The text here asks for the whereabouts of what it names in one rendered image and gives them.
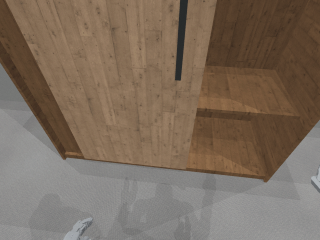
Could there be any left robot hand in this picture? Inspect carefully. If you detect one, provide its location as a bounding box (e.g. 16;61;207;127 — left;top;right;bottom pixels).
63;217;93;240

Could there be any handle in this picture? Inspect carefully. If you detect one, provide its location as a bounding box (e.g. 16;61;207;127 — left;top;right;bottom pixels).
175;0;188;81

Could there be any wardrobe door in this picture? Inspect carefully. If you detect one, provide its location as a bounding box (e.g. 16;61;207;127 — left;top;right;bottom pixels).
0;0;82;153
6;0;217;170

